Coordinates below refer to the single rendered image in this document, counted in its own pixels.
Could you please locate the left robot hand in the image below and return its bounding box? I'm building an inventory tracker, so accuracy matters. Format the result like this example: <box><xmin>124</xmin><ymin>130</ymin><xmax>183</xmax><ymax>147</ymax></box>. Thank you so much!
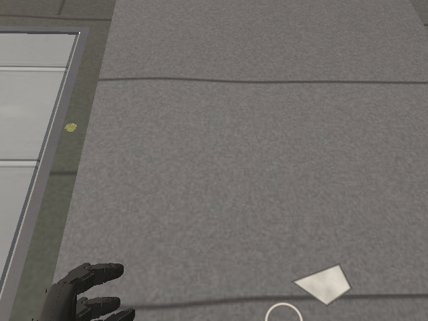
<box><xmin>31</xmin><ymin>263</ymin><xmax>135</xmax><ymax>321</ymax></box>

